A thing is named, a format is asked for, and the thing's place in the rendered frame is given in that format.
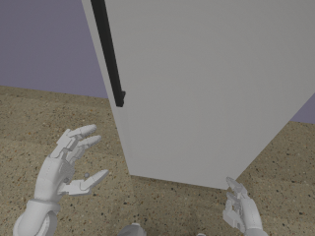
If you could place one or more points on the left robot thigh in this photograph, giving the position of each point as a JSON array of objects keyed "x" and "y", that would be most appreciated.
[{"x": 132, "y": 230}]

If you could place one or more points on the handle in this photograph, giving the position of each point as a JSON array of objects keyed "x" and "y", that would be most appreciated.
[{"x": 103, "y": 28}]

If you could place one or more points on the robot left hand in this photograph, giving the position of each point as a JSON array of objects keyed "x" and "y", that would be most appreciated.
[{"x": 59, "y": 165}]

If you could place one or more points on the fridge door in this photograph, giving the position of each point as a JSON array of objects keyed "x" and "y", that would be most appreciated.
[{"x": 208, "y": 83}]

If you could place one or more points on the robot right hand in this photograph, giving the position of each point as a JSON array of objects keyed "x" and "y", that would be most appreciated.
[{"x": 245, "y": 214}]

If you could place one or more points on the robot left forearm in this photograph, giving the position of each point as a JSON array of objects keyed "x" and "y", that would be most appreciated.
[{"x": 39, "y": 219}]

